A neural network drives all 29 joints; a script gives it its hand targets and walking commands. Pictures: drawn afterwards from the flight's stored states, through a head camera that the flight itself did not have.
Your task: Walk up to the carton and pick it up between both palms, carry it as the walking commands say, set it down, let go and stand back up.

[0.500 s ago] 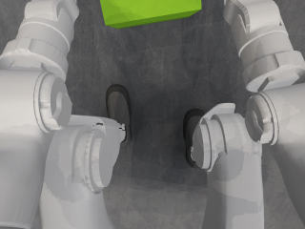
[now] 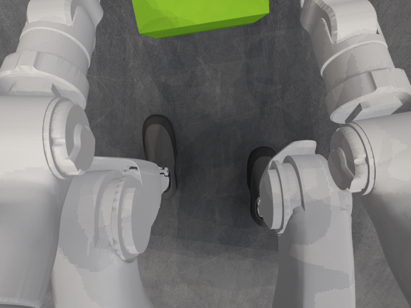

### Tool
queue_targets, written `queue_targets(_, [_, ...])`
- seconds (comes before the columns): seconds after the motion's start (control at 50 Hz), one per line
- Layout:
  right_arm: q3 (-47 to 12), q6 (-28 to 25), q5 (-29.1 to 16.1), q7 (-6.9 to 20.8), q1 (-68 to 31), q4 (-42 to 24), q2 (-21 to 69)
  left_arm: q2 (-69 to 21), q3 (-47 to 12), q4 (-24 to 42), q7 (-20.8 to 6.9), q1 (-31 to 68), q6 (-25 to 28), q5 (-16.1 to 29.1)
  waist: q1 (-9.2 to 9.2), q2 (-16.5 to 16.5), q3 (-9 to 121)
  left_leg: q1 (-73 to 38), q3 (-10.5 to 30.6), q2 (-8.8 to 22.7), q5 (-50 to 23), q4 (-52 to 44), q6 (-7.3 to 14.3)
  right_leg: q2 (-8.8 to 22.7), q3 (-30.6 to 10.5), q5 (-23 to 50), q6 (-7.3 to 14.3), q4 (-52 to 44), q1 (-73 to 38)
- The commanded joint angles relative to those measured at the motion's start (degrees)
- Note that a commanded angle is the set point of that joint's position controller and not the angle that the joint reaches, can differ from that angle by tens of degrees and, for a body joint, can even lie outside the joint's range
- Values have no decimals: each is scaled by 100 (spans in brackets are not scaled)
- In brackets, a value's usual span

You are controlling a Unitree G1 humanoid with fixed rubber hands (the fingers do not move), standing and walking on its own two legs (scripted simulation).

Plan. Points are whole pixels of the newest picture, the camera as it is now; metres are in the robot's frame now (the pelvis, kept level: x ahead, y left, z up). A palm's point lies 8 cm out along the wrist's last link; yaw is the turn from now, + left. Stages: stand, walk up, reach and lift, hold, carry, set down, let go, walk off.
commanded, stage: reach and lift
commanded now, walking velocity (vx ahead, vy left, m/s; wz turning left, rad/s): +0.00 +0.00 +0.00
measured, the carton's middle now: out of the picture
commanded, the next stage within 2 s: none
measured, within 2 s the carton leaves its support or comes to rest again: leaves its support in 0.48 s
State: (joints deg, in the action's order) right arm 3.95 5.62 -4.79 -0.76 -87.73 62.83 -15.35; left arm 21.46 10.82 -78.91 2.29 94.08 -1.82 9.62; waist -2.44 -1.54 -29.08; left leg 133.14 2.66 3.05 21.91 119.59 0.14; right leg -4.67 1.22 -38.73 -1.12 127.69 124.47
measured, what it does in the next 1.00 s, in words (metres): stands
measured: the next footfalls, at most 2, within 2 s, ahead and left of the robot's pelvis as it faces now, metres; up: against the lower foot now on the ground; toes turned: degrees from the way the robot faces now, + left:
none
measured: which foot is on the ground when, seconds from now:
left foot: down 0.00-1.00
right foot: down 0.00-1.00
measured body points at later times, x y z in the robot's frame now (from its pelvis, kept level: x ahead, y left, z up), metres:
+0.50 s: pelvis +0.00 +0.00 +0.00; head +0.39 +0.01 +0.21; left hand +0.55 +0.20 -0.21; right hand +0.55 -0.09 -0.22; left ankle +0.16 +0.13 -0.34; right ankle +0.09 -0.11 -0.34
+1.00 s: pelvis -0.01 +0.00 +0.00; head +0.36 +0.02 +0.24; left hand +0.55 +0.22 -0.16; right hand +0.56 -0.06 -0.18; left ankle +0.16 +0.13 -0.34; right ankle +0.09 -0.11 -0.34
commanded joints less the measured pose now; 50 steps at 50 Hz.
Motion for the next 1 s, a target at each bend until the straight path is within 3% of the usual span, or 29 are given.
queue_targets(0.0, [-506,115,404,1131,-1740,-398,4867,-4245,-157,899,-1128,969,-83,-503,-408,1004,5178,-3473,-254,-584,-1413,61,202,-245,-283,1561,18,-1279,-406])
queue_targets(0.02, [-525,84,398,1116,-1843,-598,4867,-4314,-264,987,-1132,1018,-76,-438,-316,902,5357,-3650,-229,-624,-1497,24,199,-314,-204,1558,52,-1211,-435])
queue_targets(0.06, [-679,80,318,1129,-1852,-609,4904,-4358,-246,1019,-1131,946,-76,-462,-519,941,5395,-3677,-235,-607,-1634,111,232,-326,-302,1562,64,-1226,-370])
queue_targets(0.16, [-791,71,220,1066,-1872,-808,5079,-4602,-627,1300,-1148,1216,-75,-227,-286,859,5788,-3852,-280,-603,-1876,142,177,-354,-278,2021,67,-1268,-799])
queue_targets(0.18, [-915,58,86,1065,-2045,-781,5074,-4564,-657,1306,-1117,1340,-67,-153,-430,831,5788,-3819,-263,-587,-1806,144,189,-319,-253,1877,94,-1165,-829])
queue_targets(0.2, [-866,49,115,1062,-1888,-755,5112,-4831,-680,1097,-1140,1071,-105,-143,-284,842,5846,-3966,-259,-633,-1896,157,199,-366,-204,1880,91,-1201,-737])
queue_targets(0.22, [-1011,84,41,1084,-2076,-881,5256,-4714,-630,1221,-1136,1163,-107,-185,-477,984,5914,-4018,-260,-628,-1893,155,244,-363,-185,1858,61,-1186,-824])
queue_targets(0.24, [-950,70,47,1065,-2157,-951,5271,-4757,-727,1416,-1122,1387,-94,-75,-276,913,6106,-4103,-257,-639,-1814,104,195,-396,-106,1841,65,-1133,-905])
queue_targets(0.3, [-1264,-45,-228,991,-2597,-1465,5361,-4914,-943,1689,-1074,1534,-24,127,-506,896,6889,-4454,-302,-654,-2372,212,207,-399,-135,2391,51,-1011,-1456])
queue_targets(0.38, [-1479,-40,-464,916,-2686,-1945,5575,-5192,-1284,2022,-1052,1607,-100,315,-575,901,7897,-4959,-335,-691,-2608,209,175,-463,-17,2666,14,-976,-1985])
queue_targets(0.4, [-1516,-19,-445,926,-2807,-1785,5621,-5254,-1160,1663,-1068,1531,-139,274,-561,986,7702,-4846,-370,-683,-2413,228,217,-442,-14,2514,-9,-1075,-1921])
queue_targets(0.42, [-1607,-72,-565,922,-2847,-2100,5604,-5497,-1251,1786,-1074,1309,-162,318,-606,774,8088,-5057,-391,-723,-2649,218,204,-497,78,2654,14,-977,-2066])
queue_targets(0.44, [-1677,-27,-659,937,-3092,-2074,5693,-5393,-1120,1656,-1059,1245,-187,172,-800,867,8080,-5110,-411,-687,-2661,224,228,-486,7,2654,-51,-987,-2092])
queue_targets(0.46, [-1739,-2,-699,897,-3020,-2236,5776,-5413,-1228,2137,-1037,1544,-173,341,-823,964,8668,-5264,-445,-696,-2783,297,180,-489,-47,2825,-32,-1019,-2385])
queue_targets(0.52, [-1950,-19,-829,823,-3669,-3026,5758,-5876,-1338,2185,-1057,1322,-314,442,-743,1058,9668,-5720,-479,-801,-2938,305,148,-506,148,3010,-82,-966,-3059])
queue_targets(0.56, [-1949,46,-811,825,-3586,-2880,5776,-6038,-1222,1901,-1070,1125,-446,274,-887,1000,9465,-5806,-490,-784,-2748,175,142,-522,184,2672,-84,-1065,-2749])
queue_targets(0.58, [-1905,77,-798,819,-3480,-3080,5868,-5968,-1385,2455,-1090,1389,-453,415,-760,933,9953,-5827,-554,-792,-2770,185,114,-555,197,2817,-68,-1084,-3158])
queue_targets(0.6, [-1833,146,-680,815,-3389,-2635,5890,-6077,-1280,1873,-1141,1145,-532,342,-682,1069,9407,-5441,-578,-756,-2354,194,118,-475,210,2517,-78,-1152,-2989])
queue_targets(0.64, [-1805,201,-716,821,-3495,-3038,6061,-6296,-1342,2218,-1173,1114,-623,346,-676,989,10044,-5849,-604,-804,-2534,120,94,-573,259,2637,-80,-1153,-3217])
queue_targets(0.66, [-1760,204,-686,838,-3440,-3044,6057,-6382,-1395,2334,-1183,1146,-656,382,-520,903,10140,-5998,-624,-798,-2591,137,80,-567,320,2631,-68,-1193,-3194])
queue_targets(0.7, [-1851,202,-717,811,-3989,-3676,6069,-6576,-1389,2649,-1182,1322,-721,459,-501,980,10725,-6241,-593,-860,-2669,142,110,-618,337,2656,-47,-1193,-3414])
queue_targets(0.76, [-1686,356,-644,835,-3717,-3496,6224,-6743,-1426,2808,-1271,1390,-887,401,-469,698,10830,-6154,-664,-858,-2336,35,26,-615,361,2393,-20,-1276,-3456])
queue_targets(0.78, [-1630,393,-656,864,-3699,-3284,6348,-6714,-1389,2894,-1292,1581,-881,319,-598,792,10729,-5981,-684,-853,-2213,-24,31,-598,379,2333,-16,-1302,-3456])
queue_targets(0.8, [-1701,382,-661,851,-4058,-3791,6264,-6888,-1402,2835,-1273,1421,-969,381,-541,791,11106,-6270,-674,-869,-2291,1,50,-615,344,2336,-4,-1315,-3611])
queue_targets(0.84, [-1620,479,-581,867,-4078,-3612,6422,-6962,-1398,2911,-1330,1630,-1024,315,-513,815,10930,-6086,-684,-866,-2147,-84,32,-593,387,2245,-14,-1349,-3550])
queue_targets(0.88, [-1357,523,-393,902,-3734,-3295,6456,-6931,-1393,3012,-1332,1699,-1036,336,-199,761,10672,-6020,-657,-876,-1903,-129,20,-619,497,1970,-9,-1408,-3261])
queue_targets(0.94, [-1352,587,-362,900,-4045,-3612,6551,-7013,-1487,3425,-1356,2085,-1074,412,-224,774,11360,-6258,-676,-889,-2157,-114,3,-633,467,2254,22,-1395,-3527])
queue_targets(0.96, [-1336,580,-356,907,-3978,-3435,6583,-7160,-1420,2890,-1396,1667,-1124,308,-377,607,11137,-6061,-767,-875,-2059,-108,-21,-609,437,2158,48,-1431,-3494])
queue_targets(0.98, [-1234,599,-260,912,-3868,-3384,6626,-7222,-1422,2941,-1392,1710,-1141,311,-195,610,11126,-6060,-700,-912,-1961,-171,-12,-620,459,2088,51,-1448,-3472])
